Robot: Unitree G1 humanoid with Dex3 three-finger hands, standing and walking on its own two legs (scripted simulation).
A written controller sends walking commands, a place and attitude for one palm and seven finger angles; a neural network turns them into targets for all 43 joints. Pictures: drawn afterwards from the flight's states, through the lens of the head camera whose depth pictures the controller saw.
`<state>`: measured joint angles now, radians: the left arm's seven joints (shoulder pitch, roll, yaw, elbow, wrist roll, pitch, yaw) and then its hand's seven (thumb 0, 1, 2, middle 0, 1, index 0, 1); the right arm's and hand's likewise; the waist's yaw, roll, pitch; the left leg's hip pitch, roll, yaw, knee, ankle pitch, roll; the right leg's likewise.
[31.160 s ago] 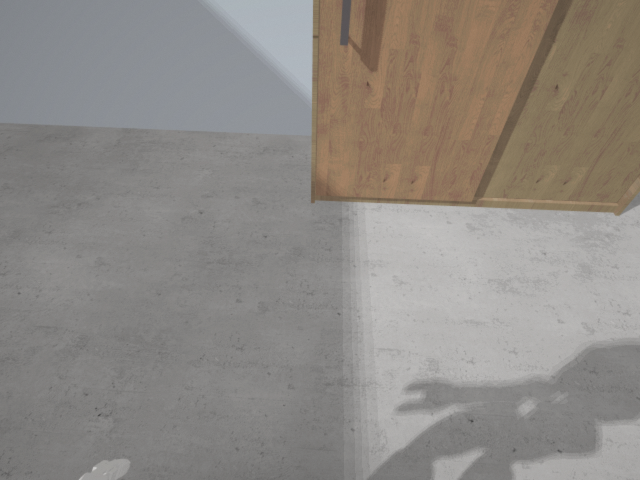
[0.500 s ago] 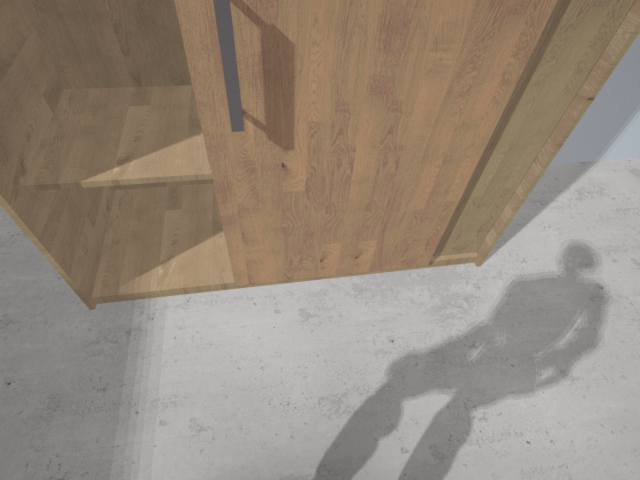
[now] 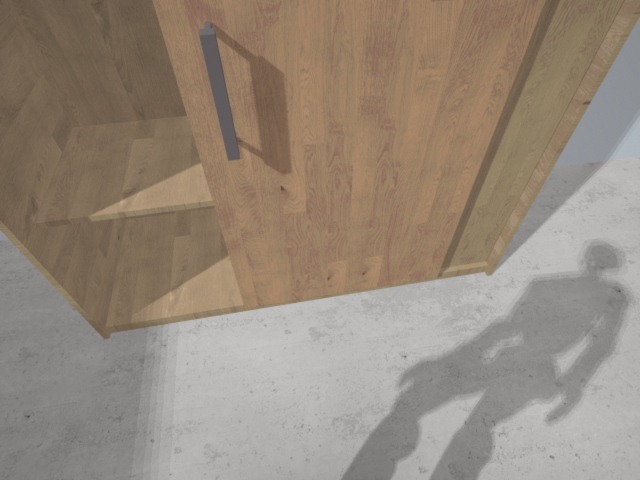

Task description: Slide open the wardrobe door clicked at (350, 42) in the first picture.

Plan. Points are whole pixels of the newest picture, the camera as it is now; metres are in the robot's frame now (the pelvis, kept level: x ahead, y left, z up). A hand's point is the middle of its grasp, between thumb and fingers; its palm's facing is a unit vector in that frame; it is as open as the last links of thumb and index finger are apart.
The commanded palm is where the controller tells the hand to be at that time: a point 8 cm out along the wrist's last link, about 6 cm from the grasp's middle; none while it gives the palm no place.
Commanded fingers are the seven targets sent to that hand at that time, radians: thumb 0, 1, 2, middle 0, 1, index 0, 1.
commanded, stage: let the arm hang, fingers relaxed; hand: left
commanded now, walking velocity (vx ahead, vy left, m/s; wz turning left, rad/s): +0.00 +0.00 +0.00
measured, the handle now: (221, 96) +0.74 +0.23 +0.09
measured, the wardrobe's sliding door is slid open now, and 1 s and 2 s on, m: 0.48 0.48 0.48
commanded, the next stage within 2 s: look to check the result in 0.28 s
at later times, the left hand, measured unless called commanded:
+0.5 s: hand out of the picture +0.04 +0.18 -0.18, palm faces -0.03 -0.98 -0.20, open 7.4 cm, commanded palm none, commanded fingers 0.00 0.90 0.90 -0.20 -0.30 -0.20 -0.30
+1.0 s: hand out of the picture +0.05 +0.18 -0.18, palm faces -0.02 -0.98 -0.19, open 7.4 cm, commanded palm none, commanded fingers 0.00 0.90 0.90 -0.20 -0.30 -0.20 -0.30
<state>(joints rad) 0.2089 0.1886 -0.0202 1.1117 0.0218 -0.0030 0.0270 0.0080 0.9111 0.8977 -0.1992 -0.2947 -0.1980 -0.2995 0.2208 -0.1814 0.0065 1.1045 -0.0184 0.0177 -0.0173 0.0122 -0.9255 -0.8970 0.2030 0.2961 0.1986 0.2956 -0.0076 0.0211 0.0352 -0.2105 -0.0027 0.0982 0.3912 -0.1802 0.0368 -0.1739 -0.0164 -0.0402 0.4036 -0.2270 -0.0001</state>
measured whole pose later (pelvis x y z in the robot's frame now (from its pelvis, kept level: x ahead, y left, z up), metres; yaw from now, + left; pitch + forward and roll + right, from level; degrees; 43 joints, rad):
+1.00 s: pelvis +0.04 +0.01 +0.00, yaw +0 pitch +0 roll +0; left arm 0.22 0.17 -0.02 1.15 0.02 -0.01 0.03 0.01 0.91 0.90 -0.20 -0.29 -0.20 -0.30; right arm 0.21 -0.16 0.01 1.14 -0.01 0.00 -0.03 0.00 -0.91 -0.90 0.20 0.30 0.20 0.30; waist -0.01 -0.02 0.04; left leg -0.13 -0.01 0.10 0.35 -0.22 0.04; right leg -0.09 -0.02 -0.03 0.34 -0.25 0.01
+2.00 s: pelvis +0.03 +0.02 +0.00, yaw +0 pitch +0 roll +0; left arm 0.23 0.17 -0.02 1.16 0.02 0.00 0.03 0.01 0.91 0.90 -0.20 -0.29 -0.20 -0.30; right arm 0.22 -0.16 0.01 1.15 -0.01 0.00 -0.03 0.00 -0.91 -0.90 0.20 0.30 0.20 0.30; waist -0.01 -0.02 0.06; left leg -0.13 -0.03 0.11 0.34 -0.21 0.06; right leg -0.09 -0.04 -0.03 0.34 -0.24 0.03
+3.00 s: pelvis +0.03 +0.02 +0.00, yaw +0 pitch -1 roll +0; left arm 0.23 0.16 -0.02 1.16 0.02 0.00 0.03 0.01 0.91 0.90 -0.20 -0.29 -0.20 -0.30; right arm 0.23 -0.16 0.01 1.15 -0.01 0.00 -0.03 0.00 -0.91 -0.90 0.20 0.30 0.20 0.30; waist -0.01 -0.02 0.06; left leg -0.13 -0.03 0.11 0.34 -0.20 0.06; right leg -0.09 -0.04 -0.03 0.34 -0.24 0.02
